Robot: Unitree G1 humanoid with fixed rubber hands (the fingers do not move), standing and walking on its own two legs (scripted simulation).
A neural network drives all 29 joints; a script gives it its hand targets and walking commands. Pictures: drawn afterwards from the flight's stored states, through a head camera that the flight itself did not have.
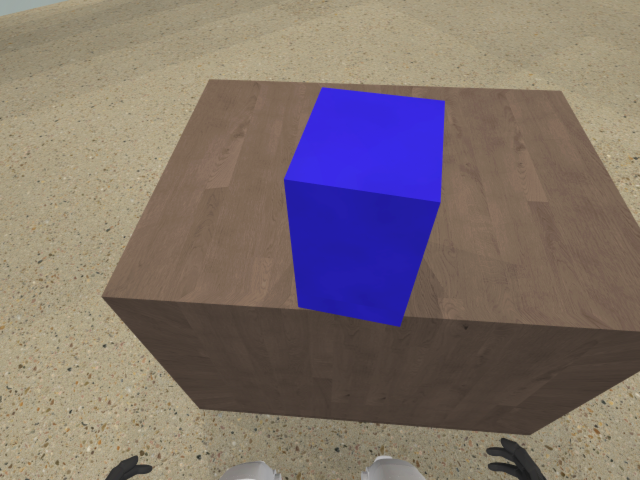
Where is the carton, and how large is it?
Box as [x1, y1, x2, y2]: [284, 87, 444, 326]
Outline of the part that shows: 322,87 284,178 298,306 399,326 440,202 444,101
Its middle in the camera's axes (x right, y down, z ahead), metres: +0.06 -0.03 +0.57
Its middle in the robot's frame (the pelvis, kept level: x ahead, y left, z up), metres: +0.46 -0.05 +0.05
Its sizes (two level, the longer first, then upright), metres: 0.188 0.164 0.277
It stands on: a pedestal, 0.65 m high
